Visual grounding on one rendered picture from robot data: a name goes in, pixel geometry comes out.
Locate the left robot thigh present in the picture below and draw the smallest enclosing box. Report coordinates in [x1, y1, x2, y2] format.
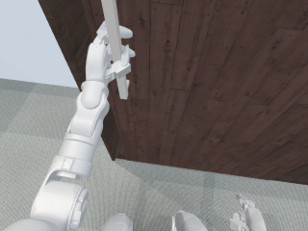
[100, 215, 133, 231]

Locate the right robot thigh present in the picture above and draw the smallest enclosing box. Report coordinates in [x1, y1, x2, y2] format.
[169, 212, 208, 231]

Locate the wardrobe door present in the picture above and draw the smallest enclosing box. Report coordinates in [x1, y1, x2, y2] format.
[281, 163, 308, 179]
[82, 0, 308, 180]

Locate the robot thigh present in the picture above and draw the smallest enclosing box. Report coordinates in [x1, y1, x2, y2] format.
[169, 212, 208, 231]
[100, 215, 133, 231]

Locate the left robot forearm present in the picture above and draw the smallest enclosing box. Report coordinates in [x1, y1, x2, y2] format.
[30, 80, 110, 217]

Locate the handle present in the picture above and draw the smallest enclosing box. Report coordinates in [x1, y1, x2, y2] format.
[101, 0, 130, 100]

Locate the right robot hand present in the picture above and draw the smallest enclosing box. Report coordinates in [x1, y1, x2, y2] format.
[229, 193, 267, 231]

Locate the left robot hand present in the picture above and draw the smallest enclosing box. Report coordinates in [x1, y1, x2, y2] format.
[86, 20, 136, 87]

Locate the left robot upper arm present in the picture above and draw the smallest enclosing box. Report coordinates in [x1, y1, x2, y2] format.
[3, 179, 89, 231]

